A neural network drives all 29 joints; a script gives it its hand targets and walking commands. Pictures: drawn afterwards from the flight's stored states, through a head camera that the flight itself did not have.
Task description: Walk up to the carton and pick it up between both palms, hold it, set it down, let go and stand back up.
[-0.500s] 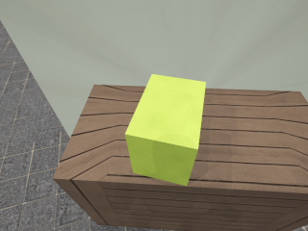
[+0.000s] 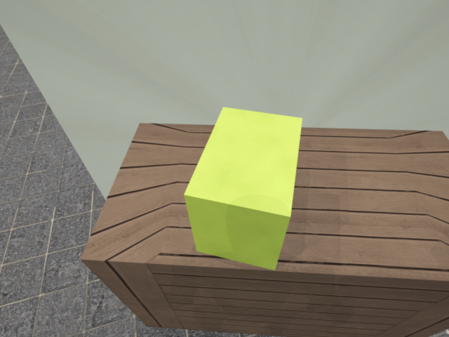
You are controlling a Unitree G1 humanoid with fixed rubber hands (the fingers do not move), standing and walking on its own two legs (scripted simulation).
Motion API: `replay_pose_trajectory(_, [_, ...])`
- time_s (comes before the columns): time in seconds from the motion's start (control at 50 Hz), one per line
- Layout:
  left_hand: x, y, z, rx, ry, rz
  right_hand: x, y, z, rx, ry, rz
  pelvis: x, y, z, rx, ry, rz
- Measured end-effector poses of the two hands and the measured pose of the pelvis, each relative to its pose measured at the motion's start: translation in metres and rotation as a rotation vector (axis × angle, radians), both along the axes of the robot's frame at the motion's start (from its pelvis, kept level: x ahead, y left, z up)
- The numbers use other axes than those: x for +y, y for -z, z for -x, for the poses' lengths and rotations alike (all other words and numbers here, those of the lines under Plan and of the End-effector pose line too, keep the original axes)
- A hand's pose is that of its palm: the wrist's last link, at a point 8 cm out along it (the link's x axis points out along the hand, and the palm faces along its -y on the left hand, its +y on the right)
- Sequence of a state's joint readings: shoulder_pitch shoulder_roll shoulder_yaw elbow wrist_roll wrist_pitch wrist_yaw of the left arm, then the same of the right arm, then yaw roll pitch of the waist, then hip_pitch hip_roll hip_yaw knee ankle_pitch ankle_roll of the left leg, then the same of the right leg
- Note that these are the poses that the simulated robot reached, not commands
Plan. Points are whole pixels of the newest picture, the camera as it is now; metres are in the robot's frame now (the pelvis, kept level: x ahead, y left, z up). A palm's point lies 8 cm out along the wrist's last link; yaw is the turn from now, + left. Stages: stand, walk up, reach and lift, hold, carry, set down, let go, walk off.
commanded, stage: stand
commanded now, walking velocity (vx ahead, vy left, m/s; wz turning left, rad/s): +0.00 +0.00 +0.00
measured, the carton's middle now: (248, 186) +0.43 -0.02 -0.02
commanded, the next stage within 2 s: none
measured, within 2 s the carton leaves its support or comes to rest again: neither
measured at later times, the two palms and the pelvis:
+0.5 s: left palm out of the picture +0.06 +0.30 -0.11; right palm out of the picture +0.05 -0.30 -0.12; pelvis +0.00 +0.00 +0.00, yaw +0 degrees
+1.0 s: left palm out of the picture +0.06 +0.30 -0.11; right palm out of the picture +0.04 -0.31 -0.12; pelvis +0.00 +0.00 +0.00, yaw +0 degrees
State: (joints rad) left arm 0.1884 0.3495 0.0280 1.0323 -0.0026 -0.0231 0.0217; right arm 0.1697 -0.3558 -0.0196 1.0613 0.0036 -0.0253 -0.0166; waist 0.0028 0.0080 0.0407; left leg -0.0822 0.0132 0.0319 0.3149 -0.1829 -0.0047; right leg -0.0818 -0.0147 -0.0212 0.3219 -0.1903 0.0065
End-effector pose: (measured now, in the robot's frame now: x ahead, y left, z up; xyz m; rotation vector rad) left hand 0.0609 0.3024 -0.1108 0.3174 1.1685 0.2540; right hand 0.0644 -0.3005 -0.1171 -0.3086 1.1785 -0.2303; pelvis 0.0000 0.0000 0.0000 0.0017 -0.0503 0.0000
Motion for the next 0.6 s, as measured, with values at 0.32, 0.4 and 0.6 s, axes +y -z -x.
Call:
replay_pose_trajectory(0.32, [-0.007, 0.005, 0.007, 0.022, -0.001, 0.016, 0.0, 0.001, 0.011, 0.02, 0.009, 0.0, -0.002, 0.0, 0.002, -0.002, 0.002, 0.0])
replay_pose_trajectory(0.4, [-0.005, 0.003, 0.004, 0.01, 0.002, 0.011, -0.003, 0.0, 0.008, 0.007, 0.012, 0.003, -0.002, 0.0, 0.003, -0.001, 0.003, 0.001])
replay_pose_trajectory(0.6, [-0.003, 0.003, 0.008, 0.02, -0.006, 0.006, -0.003, 0.001, 0.013, 0.027, 0.012, 0.005, -0.002, 0.0, 0.003, 0.001, 0.003, 0.0])
